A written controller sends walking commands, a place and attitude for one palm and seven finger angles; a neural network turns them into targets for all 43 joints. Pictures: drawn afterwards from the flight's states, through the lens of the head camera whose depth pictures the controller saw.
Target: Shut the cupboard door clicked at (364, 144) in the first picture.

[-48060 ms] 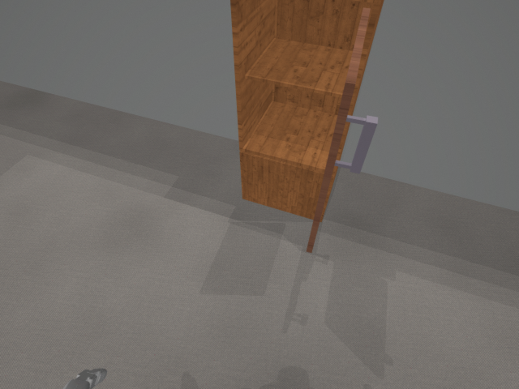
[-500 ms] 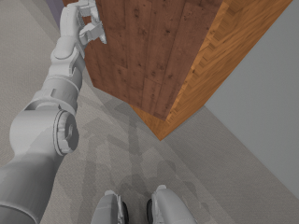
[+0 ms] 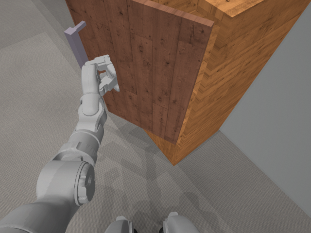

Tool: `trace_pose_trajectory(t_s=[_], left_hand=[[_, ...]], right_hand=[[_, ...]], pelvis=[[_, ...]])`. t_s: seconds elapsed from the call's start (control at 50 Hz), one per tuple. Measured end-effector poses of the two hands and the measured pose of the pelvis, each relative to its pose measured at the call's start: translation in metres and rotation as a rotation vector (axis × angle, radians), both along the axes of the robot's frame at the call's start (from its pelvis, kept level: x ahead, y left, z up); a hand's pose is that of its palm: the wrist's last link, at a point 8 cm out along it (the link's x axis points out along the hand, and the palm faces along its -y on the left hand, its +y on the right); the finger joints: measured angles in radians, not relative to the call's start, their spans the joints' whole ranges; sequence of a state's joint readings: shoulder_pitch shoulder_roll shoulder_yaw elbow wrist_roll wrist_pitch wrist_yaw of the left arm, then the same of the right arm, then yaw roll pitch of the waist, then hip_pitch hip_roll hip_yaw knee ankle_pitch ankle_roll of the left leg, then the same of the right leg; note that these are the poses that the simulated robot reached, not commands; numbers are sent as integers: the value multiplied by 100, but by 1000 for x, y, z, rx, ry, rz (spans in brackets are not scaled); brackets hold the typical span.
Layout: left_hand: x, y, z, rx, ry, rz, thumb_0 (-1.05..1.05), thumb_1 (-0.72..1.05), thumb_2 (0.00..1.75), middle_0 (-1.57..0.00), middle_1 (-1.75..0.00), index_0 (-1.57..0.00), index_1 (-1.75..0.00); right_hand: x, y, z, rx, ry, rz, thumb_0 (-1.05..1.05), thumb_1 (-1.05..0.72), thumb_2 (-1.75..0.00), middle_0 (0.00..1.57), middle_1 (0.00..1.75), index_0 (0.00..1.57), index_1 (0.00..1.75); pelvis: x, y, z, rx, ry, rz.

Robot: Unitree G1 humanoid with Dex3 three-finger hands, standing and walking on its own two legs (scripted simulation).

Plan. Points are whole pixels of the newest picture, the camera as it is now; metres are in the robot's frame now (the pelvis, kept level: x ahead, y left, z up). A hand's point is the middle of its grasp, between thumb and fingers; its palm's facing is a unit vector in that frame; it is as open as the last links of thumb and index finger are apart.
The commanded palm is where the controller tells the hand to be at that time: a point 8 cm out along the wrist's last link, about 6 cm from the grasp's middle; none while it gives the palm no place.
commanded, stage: pull the fist back off the door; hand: left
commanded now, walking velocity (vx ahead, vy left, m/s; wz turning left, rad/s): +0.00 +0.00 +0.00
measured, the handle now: (84, 49) +0.62 +0.15 +0.07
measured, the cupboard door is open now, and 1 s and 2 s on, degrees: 24 24 24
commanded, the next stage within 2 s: draw the hand back to the body in 0.26 s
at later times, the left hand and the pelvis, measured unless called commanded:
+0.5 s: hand (111, 91) +0.44 +0.07 +0.09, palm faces +0.04 -1.00 -0.01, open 3.1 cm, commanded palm +0.39 +0.13 +0.10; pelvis -0.01 +0.00 +0.00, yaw +0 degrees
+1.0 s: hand (52, 136) +0.31 +0.16 +0.15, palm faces +0.04 -0.99 -0.15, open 3.1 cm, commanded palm +0.27 +0.22 +0.16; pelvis +0.00 +0.01 +0.05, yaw +0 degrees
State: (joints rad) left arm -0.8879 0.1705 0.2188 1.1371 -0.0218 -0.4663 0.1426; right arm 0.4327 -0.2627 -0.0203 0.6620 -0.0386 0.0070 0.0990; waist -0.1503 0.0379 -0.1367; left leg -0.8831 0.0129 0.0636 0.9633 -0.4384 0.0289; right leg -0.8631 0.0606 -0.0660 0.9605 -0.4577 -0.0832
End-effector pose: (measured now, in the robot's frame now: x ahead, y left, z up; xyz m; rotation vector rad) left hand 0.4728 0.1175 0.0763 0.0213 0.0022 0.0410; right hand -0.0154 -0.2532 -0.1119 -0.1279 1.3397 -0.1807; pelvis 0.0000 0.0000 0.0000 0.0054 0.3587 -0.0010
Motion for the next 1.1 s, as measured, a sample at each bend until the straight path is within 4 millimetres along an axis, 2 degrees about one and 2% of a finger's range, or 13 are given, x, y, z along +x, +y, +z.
trace_pose_trajectory(t_s=[0.08,0.18,0.32,0.4,0.48,0.6,0.68,0.76,0.88,1.0,1.1], left_hand=[[-21,3,-5,-9,-16,-6,1,90,90,-130,-150,-130,-150],[-42,-4,-4,-10,-40,-27,2,90,90,-130,-150,-130,-150],[-52,-10,3,-1,-39,-26,2,90,89,-130,-150,-130,-150],[-48,-7,7,2,-42,-19,2,90,89,-130,-150,-130,-150],[-49,3,11,-6,-51,-7,2,90,89,-130,-150,-130,-150],[-77,28,22,8,-59,-5,2,90,89,-130,-150,-130,-150],[-102,45,32,-1,-57,-4,2,90,89,-130,-150,-130,-150],[-123,55,47,-3,-80,-20,2,90,90,-130,-150,-130,-150],[-153,71,62,-1,-74,-33,1,90,89,-129,-148,-129,-149],[-187,93,81,128,-48,-1,1,90,89,-120,-138,-120,-139],[-214,117,94,191,-26,75,1,90,89,-108,-126,-108,-126]], right_hand=[[20,-9,2,-23,-45,25,1,-91,-89,20,30,20,30],[49,-12,2,-35,-122,52,1,-91,-89,20,30,20,30],[78,-1,3,-19,-227,71,1,-91,-89,20,30,20,30],[79,7,1,-3,-243,77,1,-91,-89,20,30,20,30],[69,13,0,13,-227,61,1,-91,-89,20,30,20,30],[57,17,7,35,-205,23,1,-91,-89,20,30,20,30],[64,17,19,21,-228,22,1,-91,-89,20,30,20,30],[87,14,33,-4,-303,42,1,-91,-89,20,30,20,30],[140,19,57,-19,-473,86,1,-91,-89,20,30,20,30],[190,36,87,-17,-595,115,1,-91,-90,20,30,20,30],[215,56,104,-1,-646,167,1,-91,-90,20,30,20,30]], pelvis=[[-1,-1,2,0,-18,8],[-3,0,3,1,-43,13],[-9,1,4,4,-69,14],[-12,1,3,4,-69,15],[-13,3,4,6,-69,3],[-7,6,16,8,-119,-16],[-3,7,26,3,-165,-12],[-2,9,33,-2,-207,-2],[-1,12,40,-2,-259,4],[3,14,51,0,-324,8],[7,18,60,-3,-368,20]])
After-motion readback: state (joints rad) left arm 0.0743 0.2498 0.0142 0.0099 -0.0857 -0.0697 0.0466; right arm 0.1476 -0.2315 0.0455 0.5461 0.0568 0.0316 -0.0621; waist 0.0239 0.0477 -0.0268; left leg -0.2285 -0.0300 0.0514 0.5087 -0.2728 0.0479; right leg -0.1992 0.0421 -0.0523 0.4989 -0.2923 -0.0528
